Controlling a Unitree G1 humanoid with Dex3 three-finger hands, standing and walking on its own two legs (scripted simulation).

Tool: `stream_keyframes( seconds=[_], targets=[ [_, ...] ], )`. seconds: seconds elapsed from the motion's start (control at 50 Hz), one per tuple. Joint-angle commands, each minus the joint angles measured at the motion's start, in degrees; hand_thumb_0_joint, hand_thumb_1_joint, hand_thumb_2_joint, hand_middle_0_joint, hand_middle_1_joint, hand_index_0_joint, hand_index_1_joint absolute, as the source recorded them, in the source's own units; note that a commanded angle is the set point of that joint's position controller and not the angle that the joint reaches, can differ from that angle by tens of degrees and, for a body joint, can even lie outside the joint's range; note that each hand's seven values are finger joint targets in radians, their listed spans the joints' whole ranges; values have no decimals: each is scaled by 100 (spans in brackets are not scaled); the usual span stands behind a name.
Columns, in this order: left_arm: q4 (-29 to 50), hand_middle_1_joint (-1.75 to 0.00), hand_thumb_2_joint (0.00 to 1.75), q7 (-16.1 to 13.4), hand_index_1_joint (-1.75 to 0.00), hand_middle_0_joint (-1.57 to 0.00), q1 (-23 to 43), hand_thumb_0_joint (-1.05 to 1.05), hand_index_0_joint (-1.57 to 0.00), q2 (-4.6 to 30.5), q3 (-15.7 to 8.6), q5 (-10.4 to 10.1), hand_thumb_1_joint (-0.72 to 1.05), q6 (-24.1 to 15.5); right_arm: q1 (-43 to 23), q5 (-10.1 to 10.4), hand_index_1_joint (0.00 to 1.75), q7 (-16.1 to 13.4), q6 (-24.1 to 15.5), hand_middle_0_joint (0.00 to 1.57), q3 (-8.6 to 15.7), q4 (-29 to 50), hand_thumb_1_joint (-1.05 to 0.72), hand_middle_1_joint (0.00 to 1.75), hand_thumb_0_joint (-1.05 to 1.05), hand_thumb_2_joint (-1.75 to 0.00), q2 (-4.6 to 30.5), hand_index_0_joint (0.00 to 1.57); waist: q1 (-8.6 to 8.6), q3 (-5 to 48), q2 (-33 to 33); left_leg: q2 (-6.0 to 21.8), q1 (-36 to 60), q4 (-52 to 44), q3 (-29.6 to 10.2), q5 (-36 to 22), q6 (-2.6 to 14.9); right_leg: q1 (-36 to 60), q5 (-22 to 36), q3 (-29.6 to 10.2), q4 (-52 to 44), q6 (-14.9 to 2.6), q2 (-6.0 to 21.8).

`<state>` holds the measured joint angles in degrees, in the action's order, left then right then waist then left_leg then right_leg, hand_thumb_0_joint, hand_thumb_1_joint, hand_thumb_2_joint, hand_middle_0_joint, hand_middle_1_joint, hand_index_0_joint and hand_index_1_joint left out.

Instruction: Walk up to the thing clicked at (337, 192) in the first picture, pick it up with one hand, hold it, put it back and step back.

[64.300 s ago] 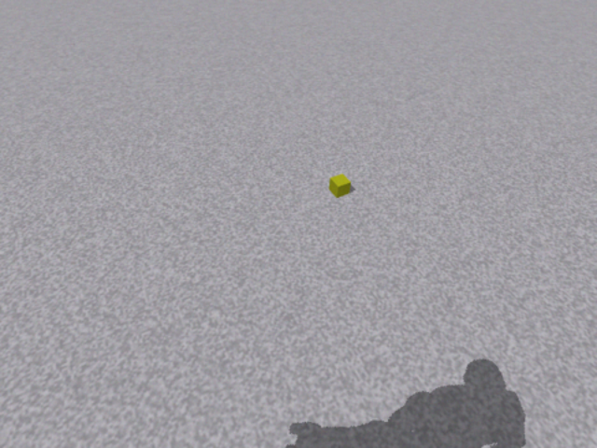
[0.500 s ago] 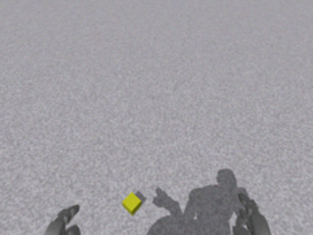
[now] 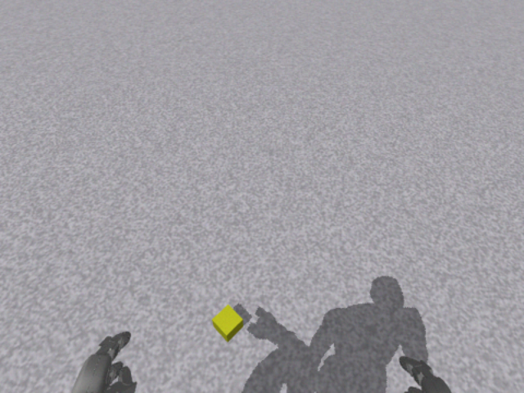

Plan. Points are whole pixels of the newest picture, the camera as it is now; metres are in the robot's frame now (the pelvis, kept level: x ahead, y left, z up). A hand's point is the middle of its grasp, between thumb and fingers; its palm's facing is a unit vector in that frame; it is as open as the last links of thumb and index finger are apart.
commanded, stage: stand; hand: left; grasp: from above
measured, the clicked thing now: (227, 323) +0.47 +0.12 -0.69
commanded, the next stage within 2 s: none
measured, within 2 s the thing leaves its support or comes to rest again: neither
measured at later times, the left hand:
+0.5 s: hand out of the picture +0.05 +0.23 -0.12, palm faces +0.06 -0.95 -0.32, open 7.4 cm
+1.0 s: hand out of the picture +0.04 +0.23 -0.11, palm faces +0.05 -0.94 -0.34, open 7.3 cm
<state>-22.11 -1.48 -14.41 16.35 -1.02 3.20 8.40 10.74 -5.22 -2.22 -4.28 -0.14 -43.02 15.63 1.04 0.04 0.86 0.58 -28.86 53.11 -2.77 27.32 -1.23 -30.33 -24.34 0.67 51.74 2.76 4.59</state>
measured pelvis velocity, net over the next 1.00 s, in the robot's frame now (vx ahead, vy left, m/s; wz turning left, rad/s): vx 0.00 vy -0.02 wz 0.02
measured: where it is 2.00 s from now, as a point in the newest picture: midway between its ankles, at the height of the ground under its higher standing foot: outside the picture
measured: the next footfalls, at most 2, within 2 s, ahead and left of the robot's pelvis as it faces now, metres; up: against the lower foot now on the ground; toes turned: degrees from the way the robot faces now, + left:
none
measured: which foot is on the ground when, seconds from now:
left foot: down 0.00-1.00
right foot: down 0.00-1.00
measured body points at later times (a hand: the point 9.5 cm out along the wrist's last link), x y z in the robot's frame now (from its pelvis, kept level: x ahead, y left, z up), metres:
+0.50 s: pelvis +0.00 +0.00 +0.04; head +0.01 +0.00 +0.49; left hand +0.04 +0.28 -0.10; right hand +0.09 -0.27 -0.09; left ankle +0.00 +0.14 -0.69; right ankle +0.02 -0.16 -0.69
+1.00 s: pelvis +0.00 -0.02 +0.05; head +0.00 -0.03 +0.50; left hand +0.04 +0.28 -0.08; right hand +0.06 -0.31 -0.09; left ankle +0.00 +0.14 -0.69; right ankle +0.02 -0.16 -0.69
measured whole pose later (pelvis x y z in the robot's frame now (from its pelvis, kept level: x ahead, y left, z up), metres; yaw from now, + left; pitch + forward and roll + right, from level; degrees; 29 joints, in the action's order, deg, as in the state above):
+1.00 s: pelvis +0.00 -0.02 +0.05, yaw +1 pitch -5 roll +0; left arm -64.9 -0.8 -9.2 17.6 -2.6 1.6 0.1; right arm 10.1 -1.4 -0.6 0.6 2.3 -63.4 18.1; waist 0.6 -4.6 -1.1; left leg 2.2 -6.0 23.2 -4.3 12.8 -3.0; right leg -7.2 -11.1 3.7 23.0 1.7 3.1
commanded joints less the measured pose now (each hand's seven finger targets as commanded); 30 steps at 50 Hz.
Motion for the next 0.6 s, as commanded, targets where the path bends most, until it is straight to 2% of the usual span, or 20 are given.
stream_keyframes(
  seconds=[0.0,0.04,0.08,0.12,0.16,0.2,0.34,0.4,0.5,0.54,0.56,0.58],
  targets=[
    [-378,-30,90,-70,-30,-20,87,0,-20,913,-464,-12,90,-623,-212,232,30,118,-62,20,533,395,-90,30,0,-90,1021,20,121,559,92,34,380,-1248,-134,-1439,412,990,724,-311,-1205,-533,118],
    [-783,-30,90,-80,-30,-20,261,0,-20,957,-472,-2,90,-717,-168,232,30,146,17,20,565,193,-90,30,0,-90,980,20,66,521,201,11,461,-1317,-127,-1214,435,1117,673,-428,-1477,-525,216],
    [-1105,-30,90,-72,-30,-20,383,0,-20,975,-493,8,90,-796,-89,199,30,141,70,20,576,42,-90,30,0,-90,992,20,-14,488,169,39,738,-1457,-155,-1247,459,1056,694,-425,-1569,-501,219],
    [-1420,-30,90,-77,-30,-20,398,0,-20,955,-490,-6,90,-843,-47,197,30,135,102,20,601,-107,-90,30,0,-90,1034,20,2,310,-77,136,791,-1707,-319,-1388,463,1137,784,-262,-1575,-452,139],
    [-1722,-30,90,-78,-30,-20,292,0,-20,861,-475,-52,90,-862,-122,198,30,113,107,20,629,-219,-90,30,0,-90,1103,20,77,372,-499,326,997,-1958,-590,-1740,503,1274,1138,-29,-1437,-381,15],
    [-2032,-30,90,-84,-30,-20,236,0,-20,890,-469,-69,90,-891,-125,223,30,80,137,20,628,-345,-90,30,0,-90,1100,20,69,304,-349,321,1049,-2007,-564,-2005,479,1468,1450,-30,-1602,-393,48],
    [-2833,-30,90,-108,-30,-20,236,0,-20,996,-433,-129,90,-913,-19,308,30,3,230,20,581,-813,-90,30,0,-90,1140,20,17,142,-291,351,1405,-2368,-486,-2312,390,1988,1865,-92,-2163,-408,177],
    [-3101,-30,90,-103,-30,-20,252,0,-20,1022,-393,-126,90,-907,-60,352,30,-2,256,20,550,-985,-90,30,0,-90,1148,20,-2,-39,-197,374,1524,-2630,-506,-2136,338,2025,1756,-94,-2486,-387,189],
    [-3384,-30,90,-84,-30,-20,501,0,-20,1077,-367,-121,90,-903,-68,362,30,12,315,20,501,-1215,-90,30,0,-90,1149,20,-72,-333,-214,397,1539,-3129,-512,-1547,300,2103,1124,-101,-2912,-343,181],
    [-3508,-30,90,-68,-30,-20,474,0,-20,1048,-349,-119,90,-893,-167,361,30,25,322,20,507,-1282,-90,30,0,-90,1182,20,-24,-442,-276,420,1449,-3304,-569,-1312,279,2186,952,-65,-2987,-327,155],
    [-3551,-30,90,-61,-30,-20,471,0,-20,1048,-352,-126,90,-890,-208,362,30,26,320,20,512,-1297,-90,30,0,-90,1205,20,-12,-383,-352,449,1505,-3358,-573,-1260,293,2237,1052,-58,-2996,-330,167],
    [-3605,-30,90,-60,-30,-20,432,0,-20,1068,-349,-120,90,-905,-243,366,30,36,317,20,506,-1335,-90,30,0,-90,1178,20,19,-405,-274,426,1550,-3343,-558,-1428,266,2266,1063,-65,-3060,-323,179]
  ],
)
